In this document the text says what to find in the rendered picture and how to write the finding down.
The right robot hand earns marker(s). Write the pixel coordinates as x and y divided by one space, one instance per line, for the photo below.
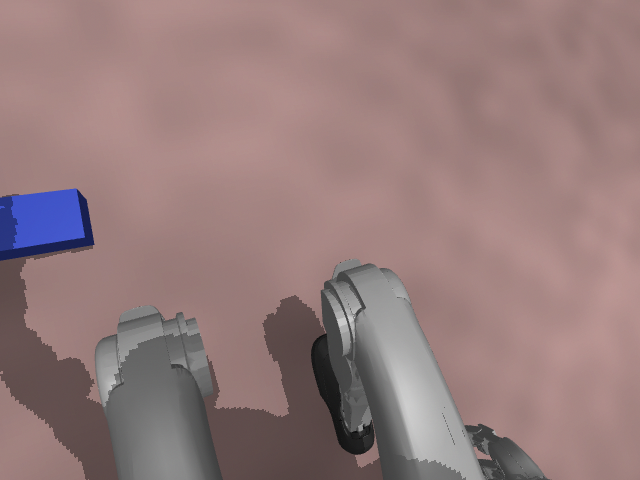
510 462

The carton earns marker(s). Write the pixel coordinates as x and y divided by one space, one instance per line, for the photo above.
44 222

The right robot foot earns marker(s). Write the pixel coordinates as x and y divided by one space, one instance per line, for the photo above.
353 442

